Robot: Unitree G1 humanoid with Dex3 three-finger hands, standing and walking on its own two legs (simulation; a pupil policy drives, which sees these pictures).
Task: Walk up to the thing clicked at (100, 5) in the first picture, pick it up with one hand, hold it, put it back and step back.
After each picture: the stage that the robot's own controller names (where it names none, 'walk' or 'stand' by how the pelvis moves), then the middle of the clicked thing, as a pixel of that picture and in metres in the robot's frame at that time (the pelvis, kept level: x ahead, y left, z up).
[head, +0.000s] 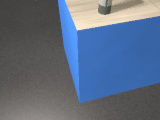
stand; out of the picture +0.81 -0.12 +0.14
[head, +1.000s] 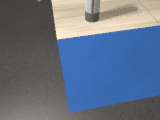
rise first; out of the picture +0.72 -0.02 +0.17
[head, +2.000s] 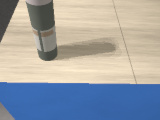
walk; (43, 27) +0.44 +0.18 +0.16
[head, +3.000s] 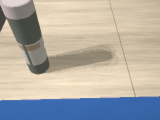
stand; (30, 39) +0.39 +0.17 +0.17
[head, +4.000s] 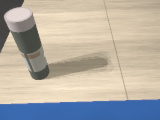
stand; (31, 49) +0.40 +0.18 +0.14
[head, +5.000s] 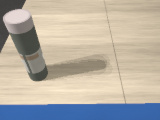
stand; (30, 50) +0.40 +0.19 +0.14
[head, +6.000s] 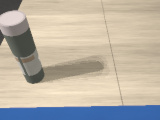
stand; (25, 52) +0.39 +0.20 +0.14
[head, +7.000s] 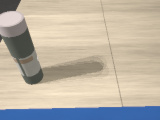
stand; (24, 53) +0.38 +0.20 +0.14
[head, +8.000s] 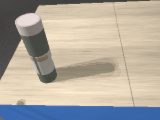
rise first; (39, 52) +0.39 +0.19 +0.14
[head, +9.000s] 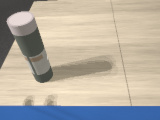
go down; (34, 52) +0.39 +0.19 +0.14
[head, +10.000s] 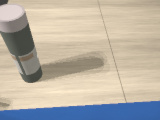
go down; (23, 50) +0.39 +0.17 +0.15
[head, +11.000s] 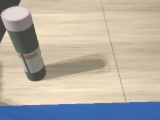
go down; (28, 49) +0.40 +0.18 +0.15
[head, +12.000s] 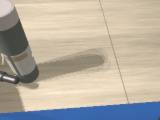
close in; (16, 49) +0.37 +0.18 +0.16
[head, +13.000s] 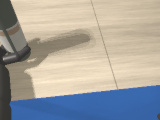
lift; (6, 25) +0.46 +0.20 +0.18
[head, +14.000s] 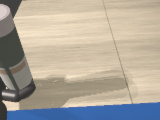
lift; (10, 60) +0.30 +0.19 +0.22
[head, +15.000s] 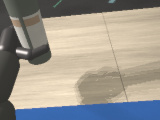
lift; (26, 17) +0.34 +0.14 +0.33
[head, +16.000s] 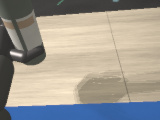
hold; (19, 17) +0.32 +0.15 +0.34
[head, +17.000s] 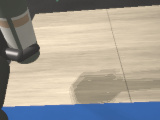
crouch; (13, 15) +0.32 +0.16 +0.34
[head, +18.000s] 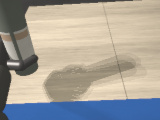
crouch; (14, 31) +0.36 +0.19 +0.26
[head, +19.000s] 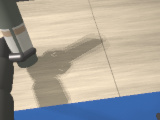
lower; (13, 28) +0.45 +0.19 +0.20
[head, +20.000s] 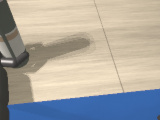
lower; (4, 31) +0.43 +0.21 +0.18
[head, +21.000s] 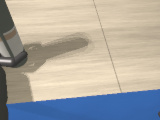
lower; (3, 30) +0.44 +0.22 +0.18
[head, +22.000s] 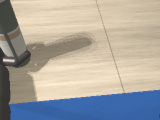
lower; (7, 30) +0.44 +0.21 +0.18
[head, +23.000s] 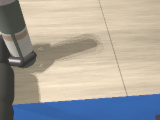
loosen; (14, 30) +0.43 +0.20 +0.18
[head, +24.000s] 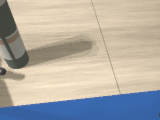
withdraw; (4, 32) +0.42 +0.20 +0.18
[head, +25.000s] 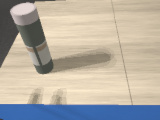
sink last; (36, 43) +0.42 +0.19 +0.15
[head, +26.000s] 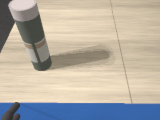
stand; (34, 39) +0.43 +0.19 +0.15
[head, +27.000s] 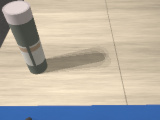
stand; (29, 42) +0.42 +0.20 +0.15
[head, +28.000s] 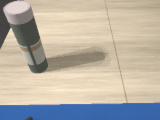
stand; (30, 42) +0.42 +0.20 +0.14
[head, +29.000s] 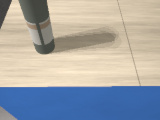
walk; (37, 19) +0.46 +0.14 +0.17
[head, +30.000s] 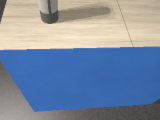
walk; out of the picture +0.60 +0.15 +0.15
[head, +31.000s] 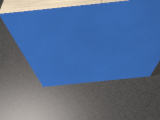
walk; out of the picture +0.86 +0.26 +0.16
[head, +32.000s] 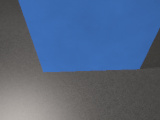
stand; out of the picture +1.10 +0.22 +0.15
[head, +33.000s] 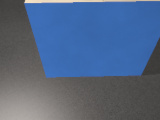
stand; out of the picture +1.11 +0.19 +0.14
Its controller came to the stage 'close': yes
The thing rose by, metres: 0.20
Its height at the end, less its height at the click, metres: +0.00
